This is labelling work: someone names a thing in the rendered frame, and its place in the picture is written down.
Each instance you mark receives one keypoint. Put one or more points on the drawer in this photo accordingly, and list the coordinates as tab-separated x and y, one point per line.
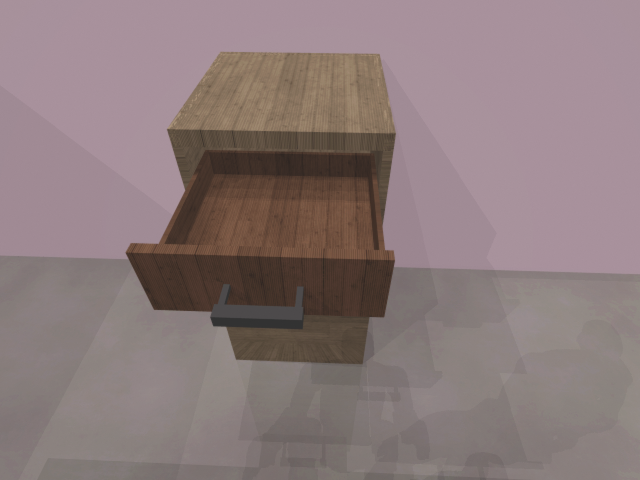
266	222

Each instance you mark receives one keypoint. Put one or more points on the handle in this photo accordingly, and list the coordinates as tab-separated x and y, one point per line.
252	316

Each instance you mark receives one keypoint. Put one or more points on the cabinet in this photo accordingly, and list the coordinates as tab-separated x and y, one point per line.
291	102

